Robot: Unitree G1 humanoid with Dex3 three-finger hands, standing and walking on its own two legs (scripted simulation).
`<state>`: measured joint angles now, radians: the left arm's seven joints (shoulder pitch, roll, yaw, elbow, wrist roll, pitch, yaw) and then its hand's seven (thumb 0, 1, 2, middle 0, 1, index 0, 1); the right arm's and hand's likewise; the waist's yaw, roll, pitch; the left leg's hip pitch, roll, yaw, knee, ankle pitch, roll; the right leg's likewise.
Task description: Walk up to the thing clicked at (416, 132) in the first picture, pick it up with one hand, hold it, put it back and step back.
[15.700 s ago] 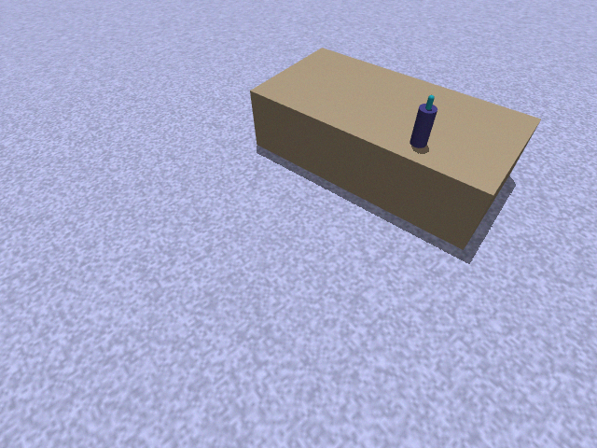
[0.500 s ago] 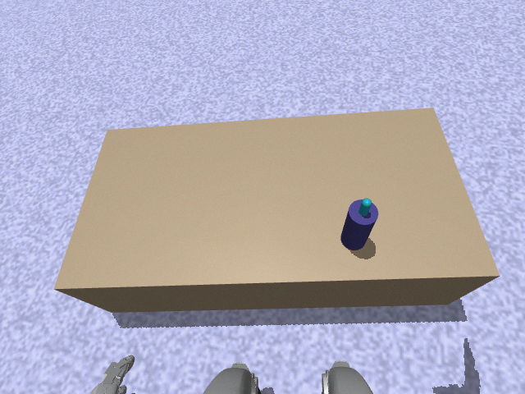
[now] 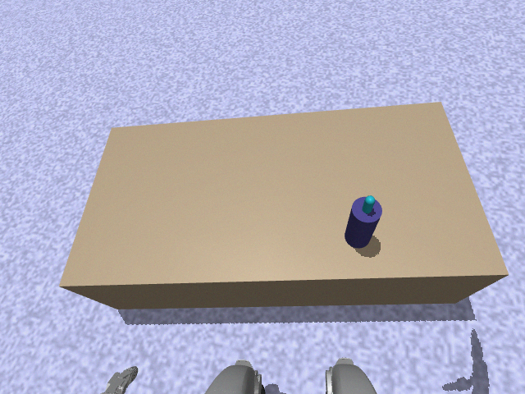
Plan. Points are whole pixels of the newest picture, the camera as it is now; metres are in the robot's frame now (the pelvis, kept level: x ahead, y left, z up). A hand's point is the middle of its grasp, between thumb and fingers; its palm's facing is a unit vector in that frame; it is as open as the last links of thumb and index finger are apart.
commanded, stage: go down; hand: right
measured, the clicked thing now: (363, 219) +0.51 -0.16 -0.28
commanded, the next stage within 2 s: approach in 0.10 s
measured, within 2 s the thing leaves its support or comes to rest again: neither
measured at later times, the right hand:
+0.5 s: hand (514, 217) +0.40 -0.35 -0.04, palm faces +0.12 +0.99 -0.07, open 17.5 cm
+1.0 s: hand (405, 231) +0.47 -0.25 -0.26, palm faces +0.03 +1.00 +0.00, open 17.0 cm
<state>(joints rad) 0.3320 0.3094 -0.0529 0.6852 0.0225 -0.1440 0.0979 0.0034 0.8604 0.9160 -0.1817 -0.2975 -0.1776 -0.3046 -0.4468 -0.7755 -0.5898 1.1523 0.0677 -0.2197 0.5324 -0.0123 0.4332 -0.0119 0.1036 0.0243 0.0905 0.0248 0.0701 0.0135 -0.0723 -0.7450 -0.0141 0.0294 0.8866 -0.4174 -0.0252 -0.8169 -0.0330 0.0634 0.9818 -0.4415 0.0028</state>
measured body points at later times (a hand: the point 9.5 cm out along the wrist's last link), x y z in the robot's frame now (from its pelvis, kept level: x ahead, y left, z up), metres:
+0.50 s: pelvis -0.02 +0.00 -0.07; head +0.13 -0.05 +0.35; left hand +0.06 +0.28 -0.15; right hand +0.39 -0.41 -0.04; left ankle +0.00 +0.14 -0.68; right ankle +0.01 -0.11 -0.68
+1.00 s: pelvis -0.08 +0.01 -0.29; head +0.15 -0.03 +0.10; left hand -0.02 +0.27 -0.40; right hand +0.46 -0.31 -0.26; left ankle +0.00 +0.14 -0.68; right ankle +0.01 -0.11 -0.68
